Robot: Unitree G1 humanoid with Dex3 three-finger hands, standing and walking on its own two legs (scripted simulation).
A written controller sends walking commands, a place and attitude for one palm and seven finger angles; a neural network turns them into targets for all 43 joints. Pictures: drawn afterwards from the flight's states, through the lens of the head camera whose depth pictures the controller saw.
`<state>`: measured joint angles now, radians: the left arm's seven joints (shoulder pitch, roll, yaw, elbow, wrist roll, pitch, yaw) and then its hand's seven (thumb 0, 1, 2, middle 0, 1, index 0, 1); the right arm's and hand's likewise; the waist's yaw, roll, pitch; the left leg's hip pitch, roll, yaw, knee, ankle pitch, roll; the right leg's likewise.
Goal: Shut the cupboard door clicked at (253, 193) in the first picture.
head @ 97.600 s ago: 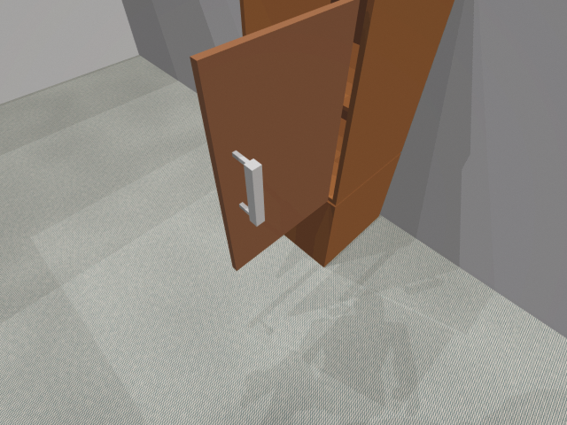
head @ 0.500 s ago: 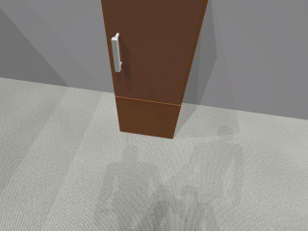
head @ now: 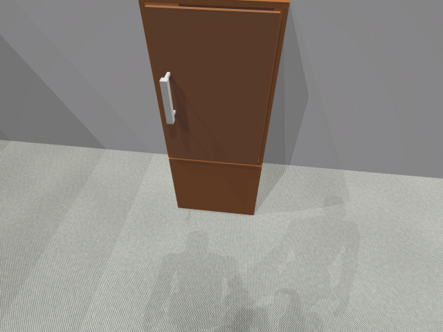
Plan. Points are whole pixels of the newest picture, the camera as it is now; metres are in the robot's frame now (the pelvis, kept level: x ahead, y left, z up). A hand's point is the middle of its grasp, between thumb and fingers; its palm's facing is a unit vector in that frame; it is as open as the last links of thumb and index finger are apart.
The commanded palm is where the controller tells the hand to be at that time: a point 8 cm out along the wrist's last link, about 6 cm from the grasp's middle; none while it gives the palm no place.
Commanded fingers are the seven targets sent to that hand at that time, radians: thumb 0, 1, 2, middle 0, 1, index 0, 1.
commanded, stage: let the arm hang, fingers relaxed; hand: left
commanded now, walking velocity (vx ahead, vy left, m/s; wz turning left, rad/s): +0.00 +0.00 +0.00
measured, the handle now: (169, 98) +0.84 +0.22 -0.03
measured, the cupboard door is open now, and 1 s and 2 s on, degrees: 0 0 0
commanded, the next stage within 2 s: look to check the result in 0.20 s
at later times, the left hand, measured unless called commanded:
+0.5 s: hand out of the picture +0.02 +0.20 -0.17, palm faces +0.01 -0.97 -0.24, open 7.4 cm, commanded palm none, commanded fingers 0.00 0.90 0.90 -0.20 -0.30 -0.20 -0.30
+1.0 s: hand out of the picture +0.08 +0.20 -0.16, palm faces +0.00 -0.96 -0.28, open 7.4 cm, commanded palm none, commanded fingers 0.00 0.90 0.90 -0.20 -0.30 -0.20 -0.30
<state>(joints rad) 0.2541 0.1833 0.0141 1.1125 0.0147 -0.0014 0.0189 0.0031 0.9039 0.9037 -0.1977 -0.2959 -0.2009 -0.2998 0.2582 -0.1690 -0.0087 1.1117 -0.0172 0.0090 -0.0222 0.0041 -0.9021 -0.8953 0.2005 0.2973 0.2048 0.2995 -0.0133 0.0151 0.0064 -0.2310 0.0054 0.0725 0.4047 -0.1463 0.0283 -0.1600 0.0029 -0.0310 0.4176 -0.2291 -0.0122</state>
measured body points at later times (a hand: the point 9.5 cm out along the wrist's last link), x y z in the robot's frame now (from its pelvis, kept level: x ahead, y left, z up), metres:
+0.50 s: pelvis +0.02 +0.00 +0.00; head +0.03 -0.01 +0.45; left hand +0.02 +0.25 -0.15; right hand +0.03 -0.25 -0.15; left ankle +0.05 +0.10 -0.74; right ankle +0.00 -0.11 -0.74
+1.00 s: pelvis +0.03 -0.01 +0.01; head +0.04 -0.02 +0.46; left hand +0.08 +0.25 -0.14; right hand +0.09 -0.28 -0.14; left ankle +0.05 +0.10 -0.74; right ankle +0.00 -0.11 -0.74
